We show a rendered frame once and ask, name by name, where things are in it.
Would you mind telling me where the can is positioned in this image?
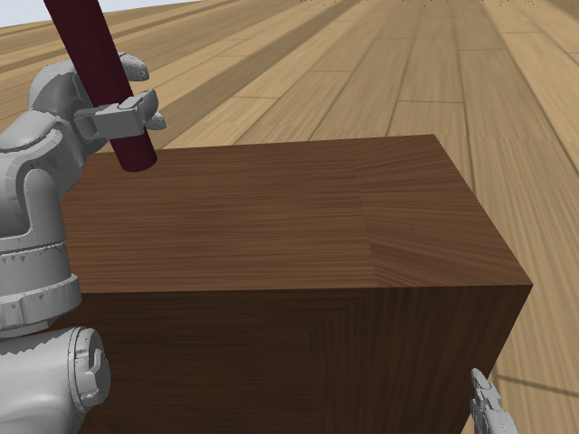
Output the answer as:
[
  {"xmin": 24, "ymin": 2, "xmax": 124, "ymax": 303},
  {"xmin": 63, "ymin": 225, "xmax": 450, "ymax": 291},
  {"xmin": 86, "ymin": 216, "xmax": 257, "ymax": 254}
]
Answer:
[{"xmin": 43, "ymin": 0, "xmax": 157, "ymax": 173}]

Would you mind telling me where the right robot hand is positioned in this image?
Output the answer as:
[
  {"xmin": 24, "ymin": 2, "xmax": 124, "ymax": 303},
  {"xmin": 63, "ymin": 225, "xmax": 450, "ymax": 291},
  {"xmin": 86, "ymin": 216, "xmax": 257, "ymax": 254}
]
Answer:
[{"xmin": 470, "ymin": 368, "xmax": 519, "ymax": 434}]

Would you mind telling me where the left robot hand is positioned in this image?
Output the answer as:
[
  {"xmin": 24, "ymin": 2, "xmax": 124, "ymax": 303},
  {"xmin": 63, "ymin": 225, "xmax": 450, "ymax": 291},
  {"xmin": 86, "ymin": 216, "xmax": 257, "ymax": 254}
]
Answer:
[{"xmin": 27, "ymin": 52, "xmax": 166, "ymax": 156}]

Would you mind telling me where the left robot arm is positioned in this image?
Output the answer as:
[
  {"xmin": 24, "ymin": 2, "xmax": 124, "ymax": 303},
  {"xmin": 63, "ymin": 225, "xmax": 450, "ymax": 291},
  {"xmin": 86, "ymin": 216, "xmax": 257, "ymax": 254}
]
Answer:
[{"xmin": 0, "ymin": 109, "xmax": 111, "ymax": 434}]

